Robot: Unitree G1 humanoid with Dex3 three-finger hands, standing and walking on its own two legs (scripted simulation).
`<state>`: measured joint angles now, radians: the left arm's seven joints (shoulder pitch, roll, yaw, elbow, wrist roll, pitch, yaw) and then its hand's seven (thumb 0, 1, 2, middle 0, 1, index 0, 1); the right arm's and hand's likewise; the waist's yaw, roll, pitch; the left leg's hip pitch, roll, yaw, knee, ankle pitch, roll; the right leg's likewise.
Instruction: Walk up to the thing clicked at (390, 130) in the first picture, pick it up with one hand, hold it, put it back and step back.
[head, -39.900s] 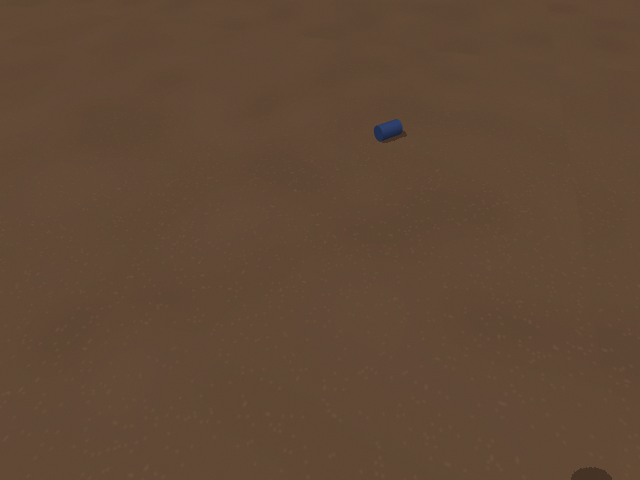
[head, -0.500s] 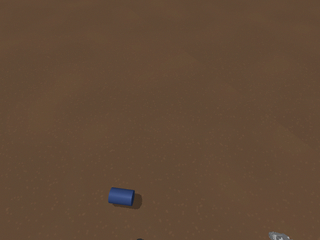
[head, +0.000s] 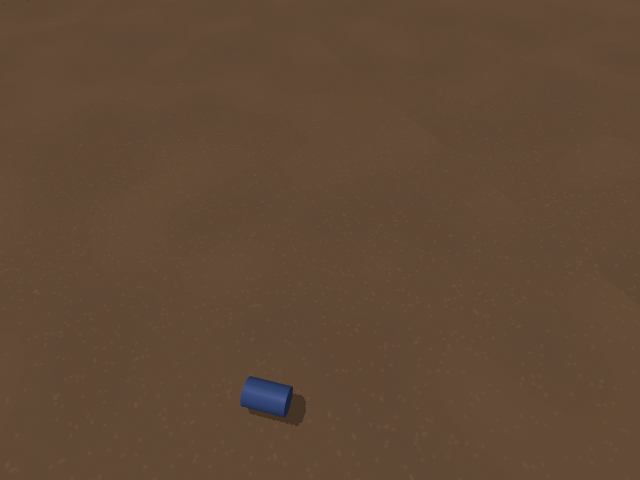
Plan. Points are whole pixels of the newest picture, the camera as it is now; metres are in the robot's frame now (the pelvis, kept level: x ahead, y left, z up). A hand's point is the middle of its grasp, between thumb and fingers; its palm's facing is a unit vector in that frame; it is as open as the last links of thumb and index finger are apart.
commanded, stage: walk up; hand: left
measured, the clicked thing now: (267, 396) +0.44 +0.23 -0.73
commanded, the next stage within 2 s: stand in 1.12 s
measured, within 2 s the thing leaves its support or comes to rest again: neither
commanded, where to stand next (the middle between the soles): +0.09 +0.05 m, yaw -9 degrees
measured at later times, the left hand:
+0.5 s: hand out of the picture +0.10 +0.26 -0.16, palm faces -0.09 -0.91 -0.40, open 7.4 cm
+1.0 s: hand out of the picture +0.08 +0.25 -0.15, palm faces -0.07 -0.93 -0.35, open 7.4 cm
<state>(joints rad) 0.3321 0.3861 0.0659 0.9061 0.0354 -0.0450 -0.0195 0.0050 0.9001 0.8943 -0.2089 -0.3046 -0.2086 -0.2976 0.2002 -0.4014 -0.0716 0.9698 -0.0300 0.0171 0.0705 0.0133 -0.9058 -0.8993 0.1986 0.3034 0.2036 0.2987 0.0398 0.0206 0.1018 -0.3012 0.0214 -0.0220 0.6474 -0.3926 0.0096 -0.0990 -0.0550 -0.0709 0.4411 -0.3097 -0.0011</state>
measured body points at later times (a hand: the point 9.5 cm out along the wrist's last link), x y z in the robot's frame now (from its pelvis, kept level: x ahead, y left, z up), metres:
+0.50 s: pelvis +0.00 +0.00 -0.02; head +0.05 -0.02 +0.42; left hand +0.11 +0.31 -0.13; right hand +0.12 -0.33 -0.14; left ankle +0.01 +0.14 -0.70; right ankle +0.02 -0.13 -0.74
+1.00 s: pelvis -0.01 +0.00 +0.00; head -0.01 -0.01 +0.45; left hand +0.09 +0.30 -0.12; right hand +0.04 -0.30 -0.14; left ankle +0.00 +0.12 -0.74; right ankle +0.01 -0.13 -0.74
